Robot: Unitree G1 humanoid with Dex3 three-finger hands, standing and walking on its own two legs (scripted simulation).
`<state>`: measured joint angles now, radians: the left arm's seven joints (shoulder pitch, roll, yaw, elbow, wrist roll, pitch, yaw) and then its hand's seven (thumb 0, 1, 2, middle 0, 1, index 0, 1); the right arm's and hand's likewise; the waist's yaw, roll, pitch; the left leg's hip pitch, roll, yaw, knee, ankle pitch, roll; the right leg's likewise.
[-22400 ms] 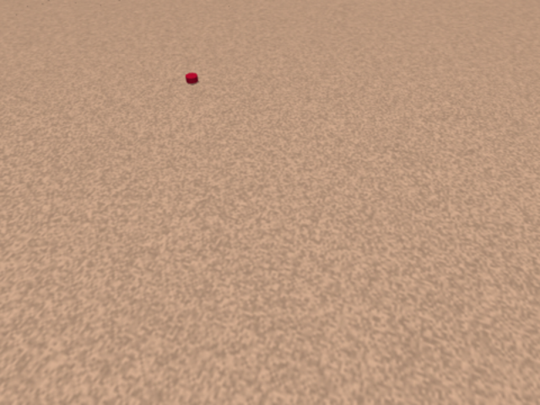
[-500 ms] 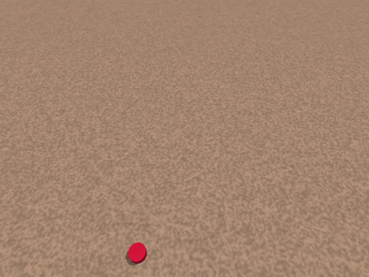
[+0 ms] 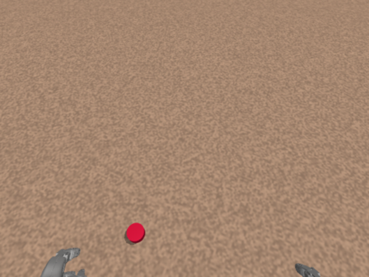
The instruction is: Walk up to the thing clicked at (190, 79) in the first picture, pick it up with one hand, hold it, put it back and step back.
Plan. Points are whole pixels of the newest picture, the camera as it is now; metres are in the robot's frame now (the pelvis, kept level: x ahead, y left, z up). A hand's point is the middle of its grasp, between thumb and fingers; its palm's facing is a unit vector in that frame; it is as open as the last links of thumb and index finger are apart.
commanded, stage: rise first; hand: left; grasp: from above
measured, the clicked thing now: (136, 232) +0.38 +0.25 -0.75
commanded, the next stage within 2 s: none
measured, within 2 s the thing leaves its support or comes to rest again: neither
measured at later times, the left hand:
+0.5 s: hand out of the picture +0.13 +0.27 -0.22, palm faces -0.18 -0.86 -0.47, open 14.0 cm
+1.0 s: hand (95, 269) +0.19 +0.30 -0.38, palm faces -0.43 -0.54 -0.72, open 14.0 cm
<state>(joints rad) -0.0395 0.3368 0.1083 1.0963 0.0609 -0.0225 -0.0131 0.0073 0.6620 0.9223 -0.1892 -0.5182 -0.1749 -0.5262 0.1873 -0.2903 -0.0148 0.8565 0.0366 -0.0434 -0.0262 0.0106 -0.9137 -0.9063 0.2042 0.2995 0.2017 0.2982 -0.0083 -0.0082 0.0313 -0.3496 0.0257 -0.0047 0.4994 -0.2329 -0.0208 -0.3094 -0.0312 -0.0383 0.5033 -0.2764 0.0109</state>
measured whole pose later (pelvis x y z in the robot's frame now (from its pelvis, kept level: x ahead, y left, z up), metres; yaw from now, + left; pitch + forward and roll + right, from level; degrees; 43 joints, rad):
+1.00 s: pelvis -0.06 +0.01 -0.24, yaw -2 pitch +32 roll -3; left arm -0.08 0.46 0.14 0.68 0.64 -0.08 0.10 0.00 -0.51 0.97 -0.06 -1.09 -0.06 -1.08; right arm 0.06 -0.29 -0.05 0.61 0.00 -0.18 0.05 0.01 -0.86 -0.89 0.21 0.30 0.20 0.30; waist -0.01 0.00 -0.20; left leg -1.67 0.04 -0.06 1.76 -0.65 -0.02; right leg -1.60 -0.02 -0.03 1.75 -0.70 0.02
